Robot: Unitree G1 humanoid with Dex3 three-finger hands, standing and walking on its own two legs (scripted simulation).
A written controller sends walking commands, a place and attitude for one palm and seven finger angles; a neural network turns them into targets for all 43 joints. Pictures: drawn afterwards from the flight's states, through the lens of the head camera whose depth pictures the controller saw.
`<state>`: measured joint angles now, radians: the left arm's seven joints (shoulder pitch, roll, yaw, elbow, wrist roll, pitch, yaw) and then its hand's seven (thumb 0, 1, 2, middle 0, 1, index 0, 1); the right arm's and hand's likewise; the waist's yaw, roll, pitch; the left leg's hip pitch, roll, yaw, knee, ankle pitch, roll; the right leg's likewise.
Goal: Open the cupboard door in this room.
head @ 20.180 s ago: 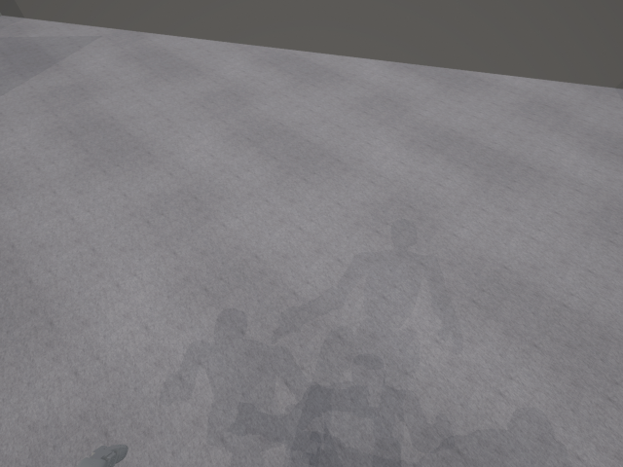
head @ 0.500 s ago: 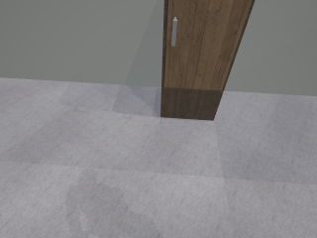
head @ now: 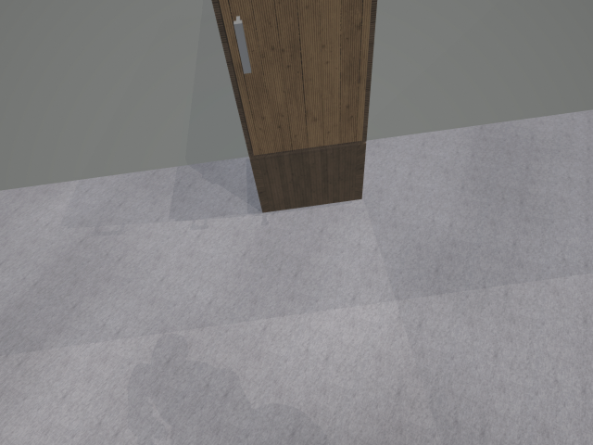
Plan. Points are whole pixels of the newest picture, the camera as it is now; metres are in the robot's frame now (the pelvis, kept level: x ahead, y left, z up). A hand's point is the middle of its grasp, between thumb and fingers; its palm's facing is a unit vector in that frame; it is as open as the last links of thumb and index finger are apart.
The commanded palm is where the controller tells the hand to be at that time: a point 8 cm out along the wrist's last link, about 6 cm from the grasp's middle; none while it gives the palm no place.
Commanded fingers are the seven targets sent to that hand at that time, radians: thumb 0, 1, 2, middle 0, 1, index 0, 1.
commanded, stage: walk to a spot facing it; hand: left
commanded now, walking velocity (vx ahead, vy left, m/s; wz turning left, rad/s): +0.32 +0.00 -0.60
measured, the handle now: (242, 44) +1.12 +0.24 +0.02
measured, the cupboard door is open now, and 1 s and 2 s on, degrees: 0 0 0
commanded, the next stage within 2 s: turn to face it in 1.00 s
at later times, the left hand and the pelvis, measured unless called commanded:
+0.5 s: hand out of the picture +0.09 +0.16 -0.14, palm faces -0.08 -0.98 -0.20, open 7.4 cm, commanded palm none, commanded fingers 0.00 0.90 0.90 -0.20 -0.30 -0.20 -0.30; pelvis +0.17 -0.02 +0.01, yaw -12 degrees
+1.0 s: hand (270, 237) +0.54 +0.11 -0.14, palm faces -0.45 -0.87 -0.21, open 7.4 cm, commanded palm none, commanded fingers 0.00 0.90 0.90 -0.20 -0.30 -0.20 -0.30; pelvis +0.32 +0.00 +0.01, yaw -28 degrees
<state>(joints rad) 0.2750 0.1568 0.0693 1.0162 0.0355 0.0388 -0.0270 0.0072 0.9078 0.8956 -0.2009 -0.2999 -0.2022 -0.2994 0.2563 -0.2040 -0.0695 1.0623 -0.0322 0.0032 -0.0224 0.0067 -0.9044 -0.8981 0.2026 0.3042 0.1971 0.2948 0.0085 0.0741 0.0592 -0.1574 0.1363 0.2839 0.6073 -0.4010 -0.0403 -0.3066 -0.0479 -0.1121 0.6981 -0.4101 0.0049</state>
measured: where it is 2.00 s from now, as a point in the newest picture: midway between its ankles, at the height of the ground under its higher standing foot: (352, 413)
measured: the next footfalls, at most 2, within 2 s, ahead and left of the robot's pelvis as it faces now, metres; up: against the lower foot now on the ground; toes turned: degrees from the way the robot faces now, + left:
left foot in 0.58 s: +0.37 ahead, +0.06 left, +0.00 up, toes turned -8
right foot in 1.18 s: +0.33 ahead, -0.17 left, +0.00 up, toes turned -42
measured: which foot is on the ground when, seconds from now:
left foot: down 0.00-0.00, up 0.02-0.56, down 0.58-1.00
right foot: down 0.00-0.58, up 0.60-1.00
